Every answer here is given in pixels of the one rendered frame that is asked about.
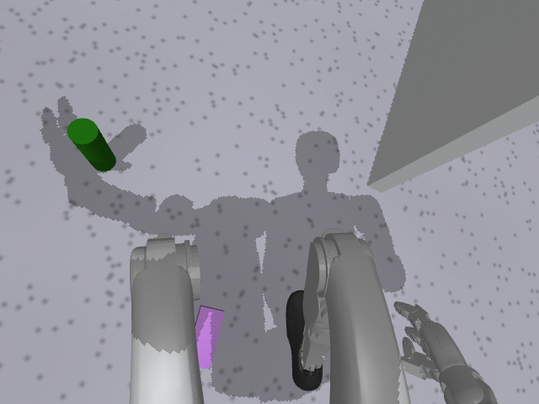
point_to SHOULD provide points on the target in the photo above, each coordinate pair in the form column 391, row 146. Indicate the right robot hand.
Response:
column 433, row 338

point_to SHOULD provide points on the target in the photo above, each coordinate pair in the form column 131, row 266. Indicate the right robot foot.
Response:
column 304, row 379

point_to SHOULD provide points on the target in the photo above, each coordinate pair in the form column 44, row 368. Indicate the right robot arm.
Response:
column 464, row 385

